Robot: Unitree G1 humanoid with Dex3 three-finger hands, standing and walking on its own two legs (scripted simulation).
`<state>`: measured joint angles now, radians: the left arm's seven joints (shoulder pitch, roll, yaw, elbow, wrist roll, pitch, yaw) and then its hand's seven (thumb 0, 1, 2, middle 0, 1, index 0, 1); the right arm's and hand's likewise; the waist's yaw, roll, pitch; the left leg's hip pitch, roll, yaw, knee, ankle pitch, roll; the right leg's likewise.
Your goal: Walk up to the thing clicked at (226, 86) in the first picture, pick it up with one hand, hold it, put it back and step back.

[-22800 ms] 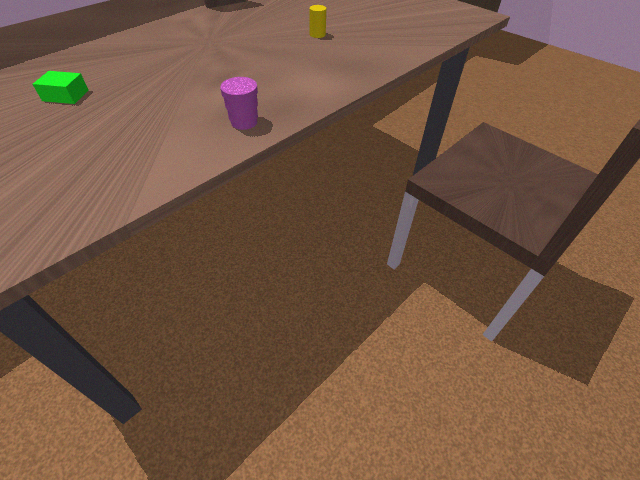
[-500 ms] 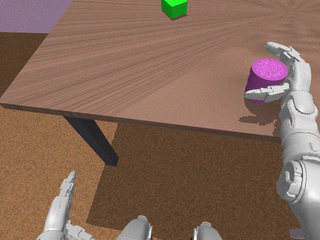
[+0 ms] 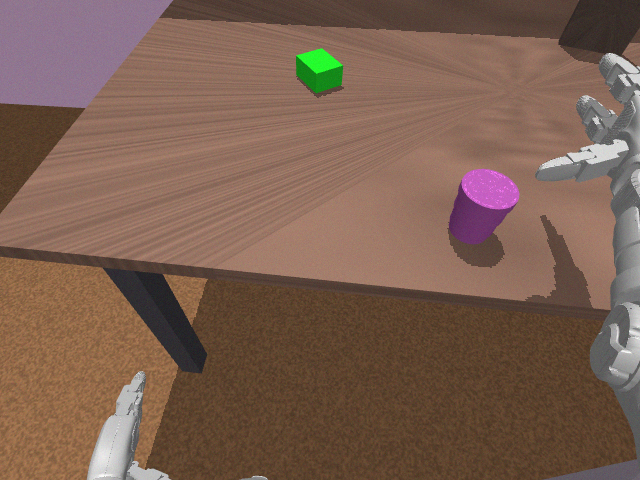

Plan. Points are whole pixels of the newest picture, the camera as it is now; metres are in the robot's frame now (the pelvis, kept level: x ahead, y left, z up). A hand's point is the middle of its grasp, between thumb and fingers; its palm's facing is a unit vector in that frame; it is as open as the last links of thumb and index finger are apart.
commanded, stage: rise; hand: right
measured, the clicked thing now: (478, 209) +0.49 -0.19 +0.05
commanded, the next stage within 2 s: sink last in 0.04 s
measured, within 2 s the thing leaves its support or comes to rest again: neither
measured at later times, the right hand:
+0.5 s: hand out of the picture +0.40 -0.34 +0.17, palm faces +0.41 +0.84 -0.35, open 17.6 cm
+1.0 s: hand out of the picture +0.17 -0.24 +0.16, palm faces +0.39 +0.83 -0.39, open 17.6 cm
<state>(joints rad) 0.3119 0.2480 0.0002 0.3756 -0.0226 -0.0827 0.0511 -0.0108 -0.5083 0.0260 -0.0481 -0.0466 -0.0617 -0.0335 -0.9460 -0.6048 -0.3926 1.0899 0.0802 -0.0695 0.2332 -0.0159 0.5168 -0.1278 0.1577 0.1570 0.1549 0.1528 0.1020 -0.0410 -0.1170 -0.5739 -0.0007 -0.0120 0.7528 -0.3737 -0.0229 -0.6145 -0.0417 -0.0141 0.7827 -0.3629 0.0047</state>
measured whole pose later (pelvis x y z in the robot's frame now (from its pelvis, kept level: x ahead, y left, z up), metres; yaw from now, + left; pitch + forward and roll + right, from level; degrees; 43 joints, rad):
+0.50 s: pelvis +0.03 -0.01 +0.02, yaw +1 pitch +8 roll +1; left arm 0.33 0.25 0.07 0.38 -0.05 -0.05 0.00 -0.01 -0.53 0.07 -0.05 -0.05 -0.05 -0.05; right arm -0.37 -0.56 -0.37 0.54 0.03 -0.06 0.02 -0.02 0.58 -0.04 0.06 0.05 0.05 0.05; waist -0.01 -0.05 -0.12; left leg -0.37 0.01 -0.03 0.58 -0.34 -0.03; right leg -0.42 -0.03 -0.03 0.64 -0.35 -0.01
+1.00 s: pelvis +0.00 +0.01 +0.02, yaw -3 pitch -1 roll +0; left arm 0.34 0.19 0.14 0.41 -0.04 -0.03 0.06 -0.01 -0.54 0.06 -0.05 -0.05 -0.05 -0.06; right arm 0.54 -0.31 -0.30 -0.40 0.08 -0.10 -0.02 -0.02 0.59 -0.04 0.06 0.06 0.06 0.05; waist -0.07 -0.06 -0.04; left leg -0.23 0.03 0.03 0.59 -0.34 -0.01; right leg -0.27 -0.01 0.02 0.58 -0.29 0.01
